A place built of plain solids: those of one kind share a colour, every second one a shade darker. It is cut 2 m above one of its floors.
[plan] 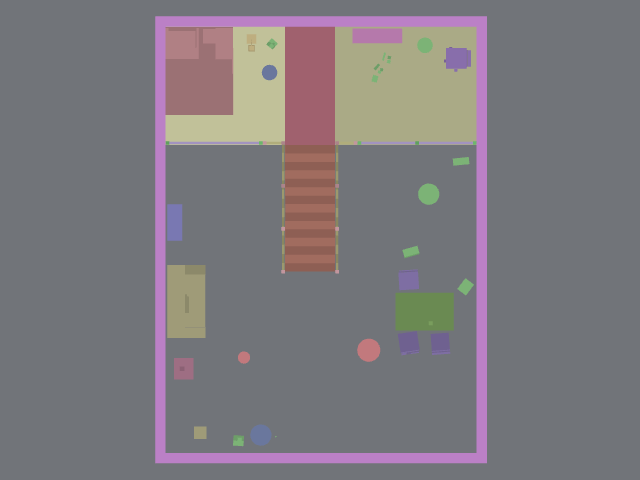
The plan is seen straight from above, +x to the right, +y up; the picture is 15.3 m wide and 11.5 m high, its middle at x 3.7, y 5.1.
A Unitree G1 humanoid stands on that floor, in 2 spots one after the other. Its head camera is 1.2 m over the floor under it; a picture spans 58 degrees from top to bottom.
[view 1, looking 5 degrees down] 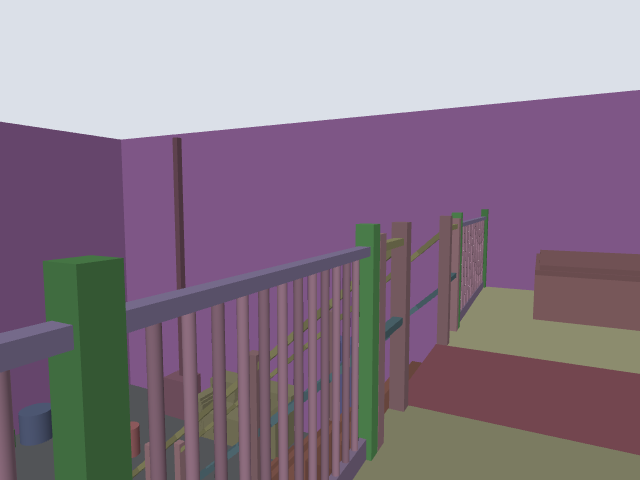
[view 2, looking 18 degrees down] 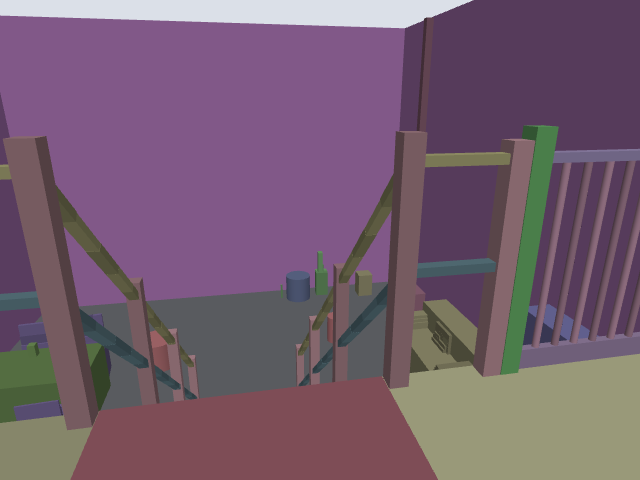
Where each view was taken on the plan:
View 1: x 6.50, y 8.12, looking -153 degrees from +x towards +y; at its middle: wall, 7.33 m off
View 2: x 3.46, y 8.97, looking -101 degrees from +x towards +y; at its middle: wall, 9.61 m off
